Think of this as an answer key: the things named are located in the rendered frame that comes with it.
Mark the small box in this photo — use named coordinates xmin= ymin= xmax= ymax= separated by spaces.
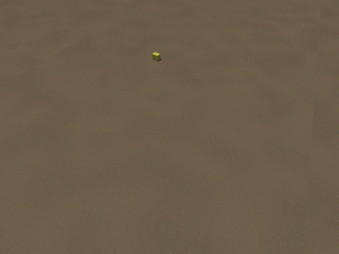
xmin=152 ymin=52 xmax=160 ymax=60

